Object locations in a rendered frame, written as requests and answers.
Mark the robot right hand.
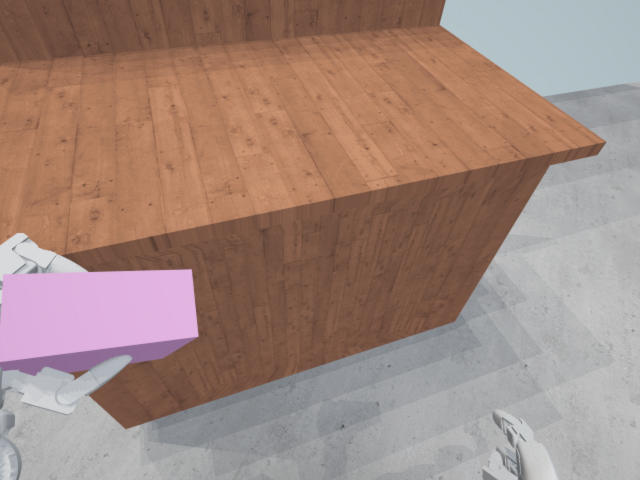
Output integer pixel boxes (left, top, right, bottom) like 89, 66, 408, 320
482, 409, 559, 480

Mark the robot left forearm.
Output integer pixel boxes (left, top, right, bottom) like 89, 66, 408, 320
0, 409, 22, 480

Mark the sponge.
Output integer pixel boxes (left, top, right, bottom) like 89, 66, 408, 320
0, 269, 199, 376

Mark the robot left hand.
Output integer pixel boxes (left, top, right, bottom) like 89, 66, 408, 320
0, 233, 133, 415

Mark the table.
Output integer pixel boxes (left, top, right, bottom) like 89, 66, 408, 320
0, 0, 606, 429

